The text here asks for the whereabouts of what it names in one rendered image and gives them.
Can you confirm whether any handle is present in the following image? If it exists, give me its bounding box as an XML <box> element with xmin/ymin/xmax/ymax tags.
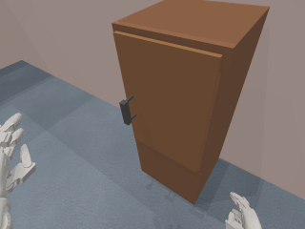
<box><xmin>119</xmin><ymin>95</ymin><xmax>137</xmax><ymax>126</ymax></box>

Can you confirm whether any cupboard door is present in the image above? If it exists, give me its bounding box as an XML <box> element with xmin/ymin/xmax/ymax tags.
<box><xmin>112</xmin><ymin>31</ymin><xmax>223</xmax><ymax>172</ymax></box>

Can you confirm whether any robot left hand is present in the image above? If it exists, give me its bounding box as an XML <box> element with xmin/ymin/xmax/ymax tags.
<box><xmin>0</xmin><ymin>113</ymin><xmax>36</xmax><ymax>198</ymax></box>

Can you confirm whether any left robot forearm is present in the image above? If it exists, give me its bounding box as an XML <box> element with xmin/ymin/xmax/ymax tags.
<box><xmin>0</xmin><ymin>198</ymin><xmax>13</xmax><ymax>229</ymax></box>

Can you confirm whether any robot right hand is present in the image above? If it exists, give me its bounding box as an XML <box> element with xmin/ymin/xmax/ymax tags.
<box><xmin>225</xmin><ymin>192</ymin><xmax>262</xmax><ymax>229</ymax></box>

